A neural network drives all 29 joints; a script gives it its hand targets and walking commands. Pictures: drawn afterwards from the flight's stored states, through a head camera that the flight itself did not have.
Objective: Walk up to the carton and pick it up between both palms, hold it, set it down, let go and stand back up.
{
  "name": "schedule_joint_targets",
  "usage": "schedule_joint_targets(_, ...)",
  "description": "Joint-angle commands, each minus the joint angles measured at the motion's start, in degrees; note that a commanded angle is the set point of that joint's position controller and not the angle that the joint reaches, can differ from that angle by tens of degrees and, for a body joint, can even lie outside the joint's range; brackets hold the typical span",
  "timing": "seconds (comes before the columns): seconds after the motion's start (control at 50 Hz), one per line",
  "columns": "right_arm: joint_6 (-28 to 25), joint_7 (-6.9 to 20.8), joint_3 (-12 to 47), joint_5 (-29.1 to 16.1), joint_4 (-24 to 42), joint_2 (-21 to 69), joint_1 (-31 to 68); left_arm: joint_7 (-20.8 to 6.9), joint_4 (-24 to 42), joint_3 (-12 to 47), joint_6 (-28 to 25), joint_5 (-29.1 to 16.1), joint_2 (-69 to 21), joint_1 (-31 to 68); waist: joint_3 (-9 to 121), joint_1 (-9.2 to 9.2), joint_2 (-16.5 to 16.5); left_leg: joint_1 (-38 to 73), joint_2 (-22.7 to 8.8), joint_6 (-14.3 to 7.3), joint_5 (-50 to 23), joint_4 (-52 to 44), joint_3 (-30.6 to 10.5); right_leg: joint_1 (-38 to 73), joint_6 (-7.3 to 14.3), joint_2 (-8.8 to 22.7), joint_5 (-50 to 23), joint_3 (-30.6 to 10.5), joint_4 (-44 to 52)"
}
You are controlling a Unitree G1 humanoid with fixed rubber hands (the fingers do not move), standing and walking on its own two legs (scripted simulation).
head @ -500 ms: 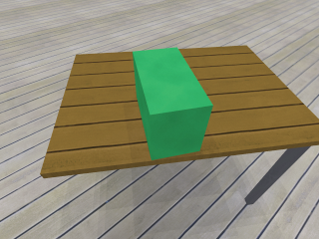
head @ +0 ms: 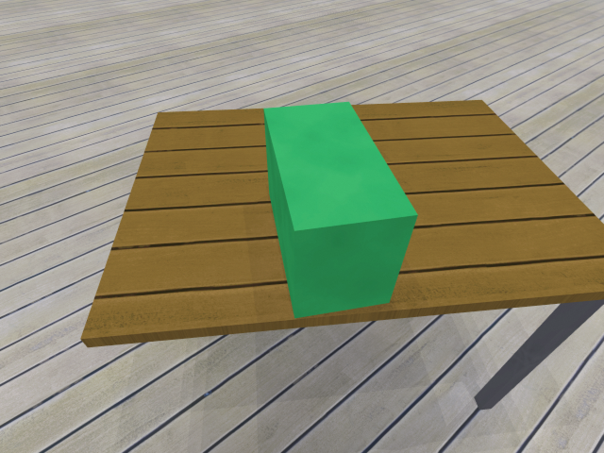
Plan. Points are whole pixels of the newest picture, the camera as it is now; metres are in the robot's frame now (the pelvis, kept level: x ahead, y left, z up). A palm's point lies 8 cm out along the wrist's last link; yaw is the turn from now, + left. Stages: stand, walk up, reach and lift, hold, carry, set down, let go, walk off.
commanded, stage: walk up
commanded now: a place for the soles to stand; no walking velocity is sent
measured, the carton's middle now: (323, 201) +0.54 +0.00 +0.05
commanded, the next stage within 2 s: none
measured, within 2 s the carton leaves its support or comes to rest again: neither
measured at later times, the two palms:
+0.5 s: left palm out of the picture +0.16 +0.17 -0.12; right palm out of the picture +0.12 -0.31 -0.14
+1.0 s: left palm out of the picture -0.01 +0.19 -0.12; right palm out of the picture +0.09 -0.28 -0.13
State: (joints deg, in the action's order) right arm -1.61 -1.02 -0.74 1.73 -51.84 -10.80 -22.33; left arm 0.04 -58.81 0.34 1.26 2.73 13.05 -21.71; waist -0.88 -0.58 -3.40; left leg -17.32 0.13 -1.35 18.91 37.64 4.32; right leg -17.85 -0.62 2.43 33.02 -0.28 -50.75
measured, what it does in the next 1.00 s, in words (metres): steps on the spot: right foot, then left foot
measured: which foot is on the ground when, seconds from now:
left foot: down 0.00-0.30, up 0.32-0.62, down 0.64-1.00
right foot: up 0.00-0.24, down 0.26-0.70, up 0.72-0.92, down 0.94-1.00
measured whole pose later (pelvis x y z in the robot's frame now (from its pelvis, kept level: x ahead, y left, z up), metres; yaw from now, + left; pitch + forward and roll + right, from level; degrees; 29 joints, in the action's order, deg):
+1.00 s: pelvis +0.01 -0.06 +0.01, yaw +7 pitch -2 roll -1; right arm 0.4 -0.4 0.5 1.2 -55.0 -11.1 -13.0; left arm 0.8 -59.5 1.1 0.3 1.0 12.5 -14.9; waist -5.4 -0.7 2.1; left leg -14.7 -2.7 0.3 19.1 35.5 2.6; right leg -14.7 0.0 -0.3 15.3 1.0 -32.8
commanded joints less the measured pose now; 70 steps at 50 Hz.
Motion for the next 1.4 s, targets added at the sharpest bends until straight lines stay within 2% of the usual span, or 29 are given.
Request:
schedule_joint_targets(0.0,-0.8,-1.8,-2.9,-0.4,3.4,-10.4,-6.1,0.1,7.6,-1.6,-1.6,0.3,6.5,5.5,-10.8,3.74,10.6,9.9,-19.2,-10.9,16.0,-24.8,-31.6,-24.7,-1.6,3.1,-0.7,-1.6,-8.5)
schedule_joint_targets(0.08,-2.0,-1.9,-1.6,-0.2,2.9,-8.3,-4.0,-0.3,7.9,-0.5,-1.6,-0.4,4.1,6.2,-4.9,2.21,12.6,9.0,-16.6,-9.3,-11.2,-19.4,-20.4,-15.9,-1.7,3.5,-10.6,-0.9,-0.5)
schedule_joint_targets(0.12,-1.9,-1.3,-1.9,-0.1,2.9,-9.1,-1.2,0.0,6.3,-0.2,-1.3,-1.5,1.9,5.3,-1.4,0.72,12.3,4.9,-12.7,-7.5,-30.5,-15.3,-9.7,-5.9,-1.2,1.7,-15.7,1.7,4.2)
schedule_joint_targets(0.16,-1.5,-1.0,-1.0,-0.8,2.3,-9.1,1.0,0.3,6.3,-0.4,-1.3,-1.9,1.8,5.8,-2.9,-0.11,12.2,-2.2,-12.0,-7.1,-39.7,-11.0,-8.2,1.3,0.0,-0.4,-23.8,4.5,7.4)
schedule_joint_targets(0.2,-0.3,-0.4,-1.5,-2.2,2.3,-10.9,2.9,0.6,6.2,-0.6,-1.6,-1.6,3.3,4.3,-1.4,-1.42,10.6,-3.9,-9.3,-4.6,-34.6,-6.0,-7.1,8.0,0.3,-1.3,-33.8,5.2,17.3)
schedule_joint_targets(0.22,0.0,0.0,-1.4,-2.7,2.5,-10.5,1.7,0.9,6.3,-1.6,-1.9,-1.6,6.4,4.9,0.8,-0.71,4.6,-5.9,-6.3,-2.2,-28.6,-3.0,-6.1,12.6,1.3,-0.2,-40.8,4.0,18.4)
schedule_joint_targets(0.26,0.9,-0.1,-0.6,-2.4,2.8,-7.9,0.0,1.3,7.1,-2.7,-1.8,-2.2,10.7,5.0,2.6,-0.12,-3.3,-8.7,-2.2,0.8,-2.1,4.9,-5.0,14.7,5.4,12.3,-51.0,-8.7,23.0)
schedule_joint_targets(0.3,3.0,-1.1,-1.1,-2.4,1.2,-6.9,-2.9,2.0,8.9,-2.6,-0.6,-2.5,11.6,9.8,3.6,-0.25,-10.5,-4.7,-0.9,1.9,18.3,16.9,-4.4,5.6,13.8,19.7,-28.9,-19.7,30.2)
schedule_joint_targets(0.32,3.3,-1.4,-1.2,-1.8,1.1,-8.3,-1.6,2.1,9.5,-2.6,-0.2,-2.7,10.5,11.7,2.9,-0.66,-10.4,-6.1,-1.3,2.0,18.6,20.0,-6.0,4.7,15.2,19.2,-24.0,-21.9,32.2)
schedule_joint_targets(0.38,2.2,-1.8,-1.8,-1.6,0.6,-7.3,-1.9,3.1,10.6,-2.1,-0.5,-2.1,9.4,14.1,3.0,0.27,-10.1,-9.7,-2.5,2.7,18.2,25.0,-8.2,8.5,15.4,18.5,-42.1,-12.7,29.2)
schedule_joint_targets(0.44,2.8,-1.3,-1.9,-1.2,0.8,-6.7,-0.8,3.1,10.4,-2.2,-0.7,-1.3,8.7,15.4,4.8,0.14,-5.4,-7.2,-2.6,2.9,15.7,24.8,-6.6,5.1,16.4,18.9,-37.0,-11.8,29.0)
schedule_joint_targets(0.52,2.9,-0.6,-2.3,-1.1,0.8,-7.6,0.8,2.9,11.4,-1.5,-0.8,-0.7,7.2,17.0,6.0,0.09,-3.5,-7.0,-2.6,2.8,12.7,15.0,-5.9,7.0,13.5,15.9,-25.7,-9.3,28.8)
schedule_joint_targets(0.6,2.0,0.2,-2.3,-1.7,-0.1,-6.8,-4.1,1.7,11.2,-2.0,0.9,-1.6,10.2,21.4,7.3,3.46,-3.7,7.2,-2.3,1.6,-2.6,-3.0,-1.9,-2.6,9.5,14.4,-11.0,-3.0,26.0)
schedule_joint_targets(0.62,1.7,0.6,-2.7,-1.0,-1.1,-8.4,-5.5,1.3,11.2,-1.7,1.2,-1.9,8.7,21.2,6.5,3.70,4.9,8.8,-4.0,1.0,-6.2,-7.3,-6.2,-6.6,6.7,12.8,-5.8,-1.8,21.4)
schedule_joint_targets(0.64,1.6,0.2,-3.5,-1.1,0.2,-11.8,-3.0,0.9,11.0,-1.2,1.5,-1.9,6.7,16.8,2.7,2.04,16.1,3.6,-12.1,-2.0,7.7,-19.0,-22.3,-9.9,2.8,6.8,-3.0,3.0,12.2)
schedule_joint_targets(0.66,2.2,-0.2,-4.1,-2.6,3.2,-15.4,4.2,0.9,10.3,-0.9,2.1,-2.2,6.3,15.3,-1.4,1.39,20.3,-1.9,-18.4,-5.6,19.6,-26.0,-32.6,-15.4,0.2,-0.1,1.0,6.2,5.4)
schedule_joint_targets(0.68,1.9,-0.6,-4.4,-1.6,4.9,-18.9,8.8,1.8,9.7,-1.5,2.2,-2.5,7.4,17.6,-4.2,3.49,20.5,-12.1,-23.0,-10.7,26.4,-29.6,-37.6,-10.8,0.3,1.1,1.4,0.9,-2.2)
schedule_joint_targets(0.72,1.6,-1.3,-2.8,-1.9,3.5,-11.2,10.3,1.2,8.0,-1.5,1.8,-1.1,5.8,17.1,-8.3,1.31,13.1,-6.9,-15.9,-6.0,10.2,-25.9,-25.8,-11.3,0.2,0.2,-6.6,-1.0,-3.8)
schedule_joint_targets(0.76,1.0,-1.3,-1.7,-1.1,3.0,-10.8,9.6,0.5,5.4,-1.8,0.8,-1.3,5.1,10.4,-1.7,-0.96,12.6,5.7,-11.9,-3.4,-17.5,-18.6,-15.0,-13.4,0.0,-2.0,-9.3,-0.6,-0.6)
schedule_joint_targets(0.84,0.2,-0.5,-1.6,-0.1,0.6,-10.4,6.0,0.5,5.2,-0.1,-1.5,-1.9,3.7,11.4,1.5,0.92,15.0,12.8,-10.9,-5.5,-26.4,-13.7,-10.7,-8.3,-0.3,-1.6,-9.8,1.0,11.2)
schedule_joint_targets(0.88,0.6,-0.5,-1.4,-0.1,0.0,-10.7,5.8,0.7,5.0,0.4,-1.8,-1.4,2.6,9.9,2.8,0.69,12.2,9.8,-11.6,-6.9,-20.8,-12.0,-10.7,-1.3,-0.1,-2.2,-15.7,2.7,18.9)
schedule_joint_targets(0.92,0.9,0.2,-1.4,-0.3,0.0,-10.6,5.5,0.9,3.5,0.0,-2.7,-1.9,4.4,5.7,6.3,-0.06,9.5,6.1,-10.5,-4.3,-18.2,-9.3,-9.0,10.2,1.0,0.7,-26.2,-1.7,26.4)
schedule_joint_targets(0.96,1.2,0.5,-0.1,-0.7,0.1,-6.5,3.9,1.2,2.7,-0.5,-3.6,-1.8,8.4,2.3,7.7,1.16,-1.4,-1.7,-5.2,-0.6,-4.7,-3.3,-5.4,17.1,4.2,8.6,-41.4,-11.4,26.9)
schedule_joint_targets(0.98,1.7,0.1,0.9,-0.8,-1.3,-4.8,3.3,0.9,3.0,-1.0,-3.1,-1.7,12.0,3.8,4.9,1.03,-3.0,-0.8,-3.6,0.7,2.6,-5.4,-4.0,9.4,8.1,12.6,-28.1,-16.8,29.0)
schedule_joint_targets(1.0,1.7,-0.5,1.1,-0.9,-1.3,-5.7,4.7,0.8,2.9,-0.9,-2.6,-2.0,10.3,6.7,0.2,1.86,-6.3,4.1,-4.5,0.4,2.3,-8.3,-4.3,1.4,8.3,11.4,-19.1,-16.0,31.6)
schedule_joint_targets(1.06,1.0,0.1,0.7,-1.1,-2.6,-8.5,7.8,1.0,3.2,0.6,-2.4,-1.8,6.5,8.9,-4.7,1.46,-4.2,7.1,-5.0,-1.0,-3.8,-11.7,-6.8,-3.4,3.5,4.2,-16.8,-9.1,32.0)
schedule_joint_targets(1.2,0.1,-0.3,1.5,-1.5,-5.7,-9.3,6.7,0.5,1.5,0.5,-3.6,-2.6,7.2,5.3,-2.6,-0.14,1.2,4.7,-5.4,-1.0,-5.7,-15.6,-6.2,4.5,3.8,3.8,-24.6,-8.7,29.9)
schedule_joint_targets(1.32,0.4,-0.3,2.1,-1.0,-7.5,-9.3,4.2,0.7,0.5,0.5,-2.9,-2.4,6.6,5.8,-6.7,-0.11,3.7,2.7,-4.9,-0.5,-0.2,-16.6,-5.0,0.1,3.7,3.9,-12.4,-10.9,32.2)
schedule_joint_targets(1.38,-0.1,-0.3,2.7,-1.1,-7.8,-8.6,4.5,0.6,0.4,0.2,-3.2,-2.5,6.9,6.0,-4.3,-0.15,3.6,4.1,-5.8,-0.7,-3.8,-16.2,-5.5,2.3,3.9,2.9,-17.5,-9.5,30.7)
